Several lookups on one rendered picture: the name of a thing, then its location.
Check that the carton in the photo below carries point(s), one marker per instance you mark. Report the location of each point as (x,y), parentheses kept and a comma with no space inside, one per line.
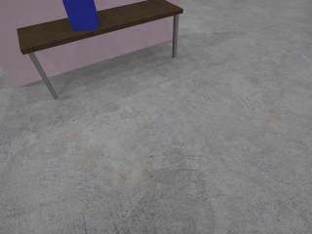
(82,14)

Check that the table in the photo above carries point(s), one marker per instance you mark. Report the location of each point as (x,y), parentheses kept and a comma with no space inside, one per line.
(58,32)

